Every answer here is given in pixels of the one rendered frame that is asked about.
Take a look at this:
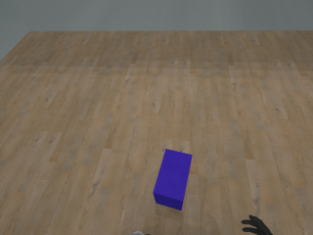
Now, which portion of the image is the right robot hand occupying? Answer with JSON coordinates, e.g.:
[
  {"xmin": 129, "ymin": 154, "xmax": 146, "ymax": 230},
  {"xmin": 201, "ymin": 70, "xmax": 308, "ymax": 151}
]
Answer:
[{"xmin": 241, "ymin": 215, "xmax": 273, "ymax": 235}]

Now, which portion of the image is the carton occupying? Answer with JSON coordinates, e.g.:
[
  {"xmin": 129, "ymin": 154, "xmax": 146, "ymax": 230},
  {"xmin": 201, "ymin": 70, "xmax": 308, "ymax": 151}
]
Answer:
[{"xmin": 153, "ymin": 149, "xmax": 193, "ymax": 211}]

